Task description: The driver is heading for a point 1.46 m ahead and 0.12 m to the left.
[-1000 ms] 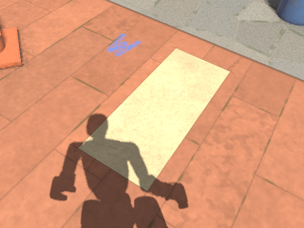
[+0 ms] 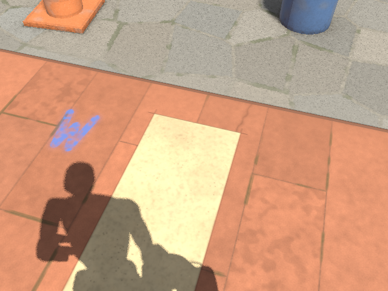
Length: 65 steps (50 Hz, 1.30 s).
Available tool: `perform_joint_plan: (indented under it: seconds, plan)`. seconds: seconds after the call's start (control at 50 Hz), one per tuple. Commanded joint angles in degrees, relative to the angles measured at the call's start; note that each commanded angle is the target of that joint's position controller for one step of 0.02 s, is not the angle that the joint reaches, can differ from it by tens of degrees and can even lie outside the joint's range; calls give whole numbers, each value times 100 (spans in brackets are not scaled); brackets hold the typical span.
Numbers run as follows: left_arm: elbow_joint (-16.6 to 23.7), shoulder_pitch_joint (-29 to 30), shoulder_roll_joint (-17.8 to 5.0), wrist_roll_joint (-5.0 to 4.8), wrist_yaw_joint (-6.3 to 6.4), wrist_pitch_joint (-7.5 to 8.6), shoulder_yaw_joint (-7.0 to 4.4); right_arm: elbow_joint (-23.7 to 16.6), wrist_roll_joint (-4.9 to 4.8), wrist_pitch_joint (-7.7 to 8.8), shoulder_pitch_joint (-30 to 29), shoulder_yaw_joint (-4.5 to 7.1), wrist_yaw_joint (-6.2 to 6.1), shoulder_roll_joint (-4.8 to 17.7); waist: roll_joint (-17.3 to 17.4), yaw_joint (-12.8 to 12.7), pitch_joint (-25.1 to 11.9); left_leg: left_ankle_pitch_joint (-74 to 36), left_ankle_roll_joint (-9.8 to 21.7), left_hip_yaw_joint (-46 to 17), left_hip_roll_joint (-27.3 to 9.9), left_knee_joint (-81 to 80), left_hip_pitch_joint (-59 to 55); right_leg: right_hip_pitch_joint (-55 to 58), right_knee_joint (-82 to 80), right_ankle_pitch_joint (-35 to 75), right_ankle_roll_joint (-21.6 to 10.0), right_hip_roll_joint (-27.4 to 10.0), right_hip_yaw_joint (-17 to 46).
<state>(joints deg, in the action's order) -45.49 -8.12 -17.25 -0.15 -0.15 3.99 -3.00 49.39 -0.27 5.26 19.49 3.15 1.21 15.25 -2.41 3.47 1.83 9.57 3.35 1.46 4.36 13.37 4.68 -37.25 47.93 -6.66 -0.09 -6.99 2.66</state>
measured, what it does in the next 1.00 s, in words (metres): walks ahead: right foot, then left foot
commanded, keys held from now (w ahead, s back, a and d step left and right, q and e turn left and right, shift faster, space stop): w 1.00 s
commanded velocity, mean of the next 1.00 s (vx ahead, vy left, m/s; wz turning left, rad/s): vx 0.50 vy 0.00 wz -0.01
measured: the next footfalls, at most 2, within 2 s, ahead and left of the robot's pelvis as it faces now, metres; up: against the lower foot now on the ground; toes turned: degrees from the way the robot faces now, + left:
right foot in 0.22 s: +0.31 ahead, -0.15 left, +0.00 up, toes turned -1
left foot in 0.76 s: +0.60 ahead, +0.09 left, +0.00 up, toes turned +2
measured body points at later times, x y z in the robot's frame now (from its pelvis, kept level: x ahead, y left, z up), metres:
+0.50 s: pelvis +0.28 -0.07 +0.00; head +0.31 -0.08 +0.45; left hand +0.32 +0.21 -0.12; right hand +0.44 -0.34 -0.11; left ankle +0.40 +0.11 -0.68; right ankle +0.27 -0.15 -0.75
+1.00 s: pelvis +0.56 +0.00 +0.00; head +0.59 +0.01 +0.45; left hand +0.70 +0.28 -0.12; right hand +0.62 -0.28 -0.12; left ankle +0.56 +0.08 -0.75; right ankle +0.64 -0.17 -0.68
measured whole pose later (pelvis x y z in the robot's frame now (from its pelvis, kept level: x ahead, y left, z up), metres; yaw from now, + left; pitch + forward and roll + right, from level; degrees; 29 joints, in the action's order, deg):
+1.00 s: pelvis +0.56 +0.00 +0.00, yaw +0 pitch +1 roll +1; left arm -47.8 -10.4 -17.6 -0.4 0.1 3.8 -3.0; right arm 50.1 0.2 5.0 17.2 2.8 1.5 15.3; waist -2.4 2.3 1.2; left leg 8.9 4.0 3.0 3.6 16.6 8.9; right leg -35.2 56.1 -12.7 0.0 -6.8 1.9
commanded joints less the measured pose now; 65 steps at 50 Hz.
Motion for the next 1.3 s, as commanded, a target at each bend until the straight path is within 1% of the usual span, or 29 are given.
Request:
perform_joint_plan:
  seconds: [0.02, 0.08, 0.14, 0.18, 0.2, 0.22, 0.24, 0.26, 0.28, 0.32, 0.34, 0.44, 0.54, 0.64, 0.7, 0.74, 0.76, 0.78, 0.8, 0.82, 0.84, 0.88, 0.96, 1.08, 1.18, 1.22, 1.26, 1.28, 1.3]
  plan:
    - [415, 425, -135, 4, -61, 97, 39, -361, -56, 82, -307, 202, -68, 973, 522, -69, 162, -1002, 862, -671, -1352, -753, 600, 466, -1058, 1070, 73, 120, -161]
    - [604, 900, -205, -58, -131, 122, 48, -150, -110, 23, 90, 213, -83, 1053, 522, 81, 223, -941, 811, -708, -1564, -616, 164, 514, -1534, 1266, 17, 238, -149]
    - [743, 1056, -364, -64, -206, 145, 9, -21, -122, -92, 222, 238, -115, 1118, 568, -11, 199, -1355, 674, -802, -1855, -226, -538, 462, -1847, 679, -188, 311, -109]
    - [638, 546, -559, -58, -211, 161, -86, -12, -113, -169, 118, 254, -140, 1203, 677, -366, -130, -2652, 525, -681, -1797, 486, -727, 1271, -2023, 298, -372, 539, -331]
    - [387, -277, -799, -47, -174, 157, -222, -24, -85, -205, 104, 208, -153, 1106, 606, -759, -655, -3257, 376, -456, -1515, 1470, -501, 2420, -2082, 325, -545, 660, -453]
    - [183, -1330, -1201, 10, -117, 140, -348, -170, 33, -205, 142, 83, -173, 852, 141, -1141, -1527, -2130, 165, -208, -1196, 3152, 529, 4137, -1835, 509, -901, -205, 463]
    - [46, -1685, -1682, 14, -127, 93, -456, -255, 23, -83, 901, -132, -117, 121, -1422, -773, -2273, 1523, -237, -98, -138, 5205, 2862, 6074, -2391, -732, -1840, -1493, 3193]
    - [75, -1707, -1081, -60, -141, 81, -300, -161, -91, 32, 612, -23, -91, 666, -1009, -1012, -2244, 2387, -196, -854, -283, 5931, 3564, 6026, -2969, -1557, -1814, -1490, 3900]
    - [144, -1266, -864, -44, -129, 94, -216, -343, -227, 108, 60, 76, -64, 1005, -687, -968, -1337, 1956, -113, -790, -578, 6051, 3961, 5326, -3083, -1421, -1553, -1303, 3069]
    - [246, -591, -607, 36, -136, 110, -140, -446, -106, 119, -452, 81, -109, 915, -83, -664, -527, 1090, -145, -554, -1032, 5466, 3646, 3876, -3336, -236, -1367, -875, 1948]
    - [263, -445, -492, 95, -141, 137, -102, -426, -65, 66, -362, 99, -109, 858, -199, -469, -464, 853, -162, -603, -1178, 5260, 3285, 3450, -3486, 149, -1320, -728, 1640]
    - [55, -559, -672, 19, -105, 234, -167, -528, 12, -143, -637, 33, -134, 534, -56, -316, -141, 75, -410, -509, -1301, 4215, 3281, 2851, -4075, 800, -1461, -598, 862]
    - [-178, -950, -799, -35, -16, 167, -184, -760, -7, -65, -1598, -42, -50, 378, -25, -628, 94, -1439, -429, -277, -1080, 2463, 3080, 2921, -4175, 808, -1173, -293, 181]
    - [-493, -1464, -879, -87, 12, 29, -209, -1053, -73, 3, -2339, -61, 95, 443, -43, -831, 269, -1259, -256, -250, -903, 1723, 3227, 3793, -3839, 942, -1109, -650, 240]
    - [-556, -1412, -977, -98, 55, -66, -251, -1050, -66, 36, -2126, -3, 156, 620, -190, -588, 82, -629, -25, -145, -736, 1507, 2772, 4241, -3323, 1927, -954, -801, 264]
    - [-515, -1256, -908, -74, 80, -126, -212, -660, -36, 37, -829, 209, 100, 995, -149, 91, -741, -687, 263, 114, -465, 1354, 848, 3910, -1822, 3303, -710, -397, -84]
    - [-363, -1296, -675, 45, 98, -115, -98, -449, 23, 14, 211, 332, 37, 1393, 394, 449, -1604, -916, 618, -921, -1404, 1613, -924, 2766, -122, 1933, -512, -69, -318]
    - [-296, -2024, 73, 39, 28, 24, 115, -324, 21, -30, 494, 420, 43, 1816, 1919, 55, -2275, 239, 1587, -3681, -2656, 1027, -2828, 385, 1862, -1955, -116, 1046, -314]
    - [-372, -1682, -518, -86, -8, 152, -7, -352, -61, -41, 481, 272, 48, 1225, 1418, 318, -2204, 1106, 1529, -4233, -2626, 503, -2774, -320, 2545, -2694, -161, 848, 438]
    - [-190, -1134, -817, -237, -37, 234, -98, -418, -46, -28, 43, 198, 27, 1023, 1146, 268, -1296, 1008, 1263, -3386, -2435, 366, -2047, -705, 2622, -2248, -241, 548, 361]
    - [-122, -818, -768, -228, -11, 261, -87, -487, -8, -21, -336, 165, 19, 913, 714, 110, -841, 504, 1120, -2739, -2206, 237, -1253, -560, 2378, -1716, -245, 253, 193]
    - [-125, -765, -657, -85, 17, 189, -127, -525, 96, 17, -748, 80, 41, 624, 661, -240, -413, -460, 1002, -1959, -1855, -84, -130, 10, 1811, -1151, -185, -54, 183]
    - [-62, -680, -321, -18, 43, -8, -68, -368, 33, 100, -688, 137, 23, 798, 621, -420, -180, -1070, 1126, -1290, -1747, -580, 479, 133, 1017, -644, 27, -161, 76]
    - [261, 504, -153, -23, -47, 65, 15, -91, -29, 29, -215, 177, -98, 992, 537, -52, 102, -1089, 830, -500, -1419, -730, 413, 297, -1092, 1186, 97, 87, -198]
    - [543, 1143, -264, -80, -186, 123, 15, 203, -91, -107, 213, 214, -129, 1073, 572, 82, 247, -1209, 744, -614, -1835, -352, -534, 131, -1781, 881, -103, 223, -144]
    - [543, 1000, -385, -77, -228, 145, -24, 244, -99, -171, 177, 246, -157, 1135, 655, -76, 139, -1738, 642, -655, -1961, -33, -843, 400, -1913, 444, -251, 311, -196]
    - [261, -2, -676, -45, -196, 161, -196, 227, -103, -233, 29, 227, -172, 1107, 655, -646, -456, -3229, 445, -448, -1663, 1176, -681, 1944, -2134, 307, -490, 612, -466]
    - [14, -1021, -1006, 7, -136, 160, -335, 137, -33, -236, 48, 124, -177, 885, 417, -1052, -1226, -2641, 268, -272, -1350, 2536, 162, 3609, -1890, 462, -752, 162, -33]
    - [-103, -1668, -1606, 85, -92, 114, -490, 11, 9, -136, 690, -80, -128, 231, -882, -937, -2135, -195, -177, 67, -429, 4839, 2546, 5966, -2091, -360, -1591, -1361, 2391]
Velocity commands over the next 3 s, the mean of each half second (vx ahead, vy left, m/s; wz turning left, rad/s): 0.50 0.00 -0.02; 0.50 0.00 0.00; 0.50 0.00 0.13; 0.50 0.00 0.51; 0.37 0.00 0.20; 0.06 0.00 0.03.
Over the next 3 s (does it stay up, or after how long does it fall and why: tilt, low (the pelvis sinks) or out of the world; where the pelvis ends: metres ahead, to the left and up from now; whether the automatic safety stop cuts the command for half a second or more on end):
stays up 1.44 0.13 -0.01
